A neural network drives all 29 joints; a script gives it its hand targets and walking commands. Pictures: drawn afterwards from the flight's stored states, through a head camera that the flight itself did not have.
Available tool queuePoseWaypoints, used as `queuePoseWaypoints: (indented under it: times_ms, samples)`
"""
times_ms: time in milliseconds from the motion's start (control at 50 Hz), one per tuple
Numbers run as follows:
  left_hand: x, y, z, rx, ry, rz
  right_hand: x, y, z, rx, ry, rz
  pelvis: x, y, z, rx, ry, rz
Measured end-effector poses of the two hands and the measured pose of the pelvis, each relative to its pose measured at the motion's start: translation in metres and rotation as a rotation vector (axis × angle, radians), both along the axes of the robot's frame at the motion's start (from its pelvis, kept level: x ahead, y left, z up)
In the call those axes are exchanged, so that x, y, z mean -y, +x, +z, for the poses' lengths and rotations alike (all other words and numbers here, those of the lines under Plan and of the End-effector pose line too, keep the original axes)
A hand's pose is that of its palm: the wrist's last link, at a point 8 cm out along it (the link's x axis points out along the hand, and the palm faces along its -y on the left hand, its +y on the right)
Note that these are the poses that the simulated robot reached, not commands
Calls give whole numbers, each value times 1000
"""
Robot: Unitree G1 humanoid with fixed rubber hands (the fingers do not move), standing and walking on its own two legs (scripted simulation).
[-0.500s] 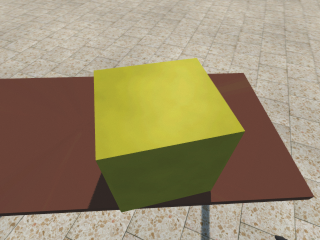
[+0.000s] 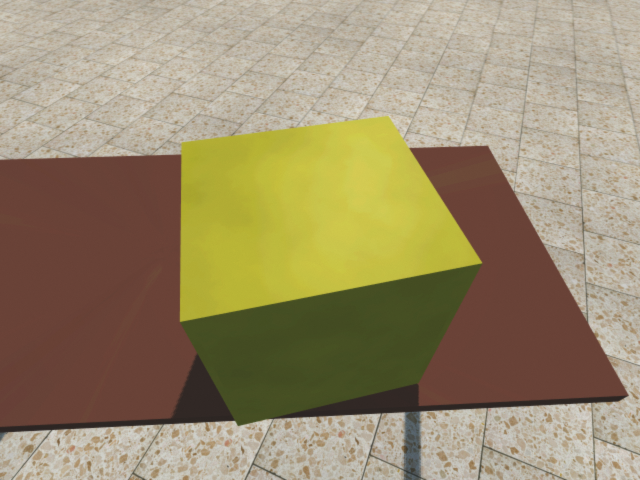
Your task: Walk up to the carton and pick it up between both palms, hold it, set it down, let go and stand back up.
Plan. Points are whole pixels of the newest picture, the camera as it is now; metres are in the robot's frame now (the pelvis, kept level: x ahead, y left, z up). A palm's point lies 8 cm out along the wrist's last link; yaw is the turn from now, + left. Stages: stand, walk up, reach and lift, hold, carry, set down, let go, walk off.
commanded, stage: walk up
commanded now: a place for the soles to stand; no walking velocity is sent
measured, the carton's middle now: (311, 274) +0.36 +0.03 +0.08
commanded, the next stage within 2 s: reach and lift in 0.10 s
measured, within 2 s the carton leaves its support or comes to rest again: neither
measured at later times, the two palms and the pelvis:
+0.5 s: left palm out of the picture +0.17 +0.26 -0.09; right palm out of the picture +0.13 -0.31 -0.07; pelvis +0.00 -0.01 -0.01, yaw -4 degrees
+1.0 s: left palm out of the picture +0.16 +0.25 -0.05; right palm out of the picture +0.12 -0.27 -0.03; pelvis -0.01 +0.01 +0.01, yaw -6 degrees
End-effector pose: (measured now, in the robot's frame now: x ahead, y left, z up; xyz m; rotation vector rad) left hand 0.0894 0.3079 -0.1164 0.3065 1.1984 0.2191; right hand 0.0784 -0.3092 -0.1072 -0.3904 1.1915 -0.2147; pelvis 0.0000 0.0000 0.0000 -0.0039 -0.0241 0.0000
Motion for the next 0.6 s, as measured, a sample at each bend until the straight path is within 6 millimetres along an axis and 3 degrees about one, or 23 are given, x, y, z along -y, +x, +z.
queuePoseWaypoints:
  times_ms: [120,180,280,360,460,540,600]
  samples:
    - [-1,5,1,20,0,4,2,-1,0,-13,-6,9,0,-1,0,-4,-5,10]
    - [-2,9,1,2,14,20,2,8,0,47,2,18,1,-2,-4,-12,0,-7]
    - [5,67,1,50,54,-32,-5,53,3,246,37,76,5,-14,-21,10,4,-48]
    - [33,113,16,180,20,-95,-17,65,7,294,81,99,8,-14,-22,31,-5,-55]
    - [47,94,22,139,0,-104,-10,52,25,331,76,56,8,-2,-11,51,-13,-64]
    - [46,72,29,149,-17,-71,8,44,44,360,33,44,8,2,-4,66,-2,-67]
    - [42,68,38,191,-8,-44,14,44,54,374,27,57,8,-1,-1,76,5,-70]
